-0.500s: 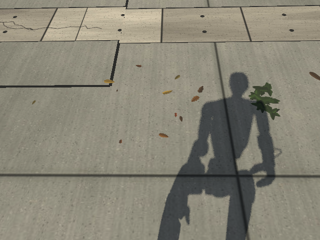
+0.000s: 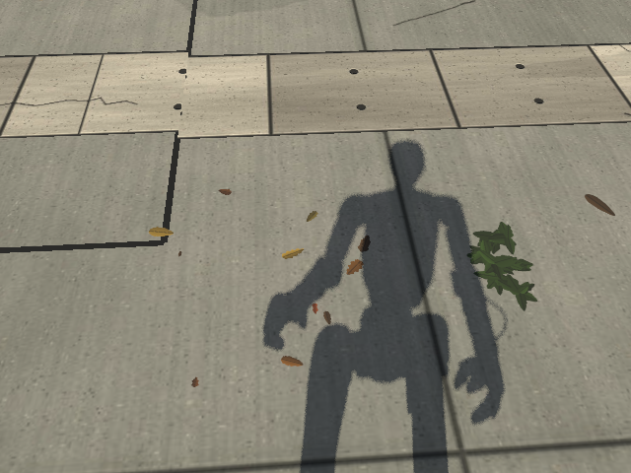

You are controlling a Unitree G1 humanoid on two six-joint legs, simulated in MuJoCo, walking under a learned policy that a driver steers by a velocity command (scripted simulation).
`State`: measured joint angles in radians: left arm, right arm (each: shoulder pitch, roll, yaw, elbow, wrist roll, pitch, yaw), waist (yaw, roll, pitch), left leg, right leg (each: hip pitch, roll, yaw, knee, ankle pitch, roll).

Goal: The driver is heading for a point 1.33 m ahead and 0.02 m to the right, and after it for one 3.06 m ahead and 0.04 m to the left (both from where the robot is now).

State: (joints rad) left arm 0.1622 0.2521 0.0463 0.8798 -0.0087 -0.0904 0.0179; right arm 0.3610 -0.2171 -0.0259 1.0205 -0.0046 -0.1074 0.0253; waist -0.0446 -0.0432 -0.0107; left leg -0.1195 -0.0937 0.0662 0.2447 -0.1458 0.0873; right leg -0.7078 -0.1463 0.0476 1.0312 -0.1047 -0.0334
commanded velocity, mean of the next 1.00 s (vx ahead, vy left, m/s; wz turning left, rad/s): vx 0.50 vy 0.00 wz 0.00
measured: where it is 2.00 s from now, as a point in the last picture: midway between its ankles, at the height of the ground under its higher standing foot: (315, 268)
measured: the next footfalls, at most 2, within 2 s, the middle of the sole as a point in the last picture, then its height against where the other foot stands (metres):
right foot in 0.28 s outside the picture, level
left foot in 0.84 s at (274, 422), level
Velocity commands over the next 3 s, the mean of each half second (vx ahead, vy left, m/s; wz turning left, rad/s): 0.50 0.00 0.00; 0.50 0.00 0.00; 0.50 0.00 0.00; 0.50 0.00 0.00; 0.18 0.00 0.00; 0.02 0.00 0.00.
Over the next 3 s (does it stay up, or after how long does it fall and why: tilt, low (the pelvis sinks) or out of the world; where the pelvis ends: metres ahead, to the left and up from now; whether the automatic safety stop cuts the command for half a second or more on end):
stays up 1.28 -0.02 -0.01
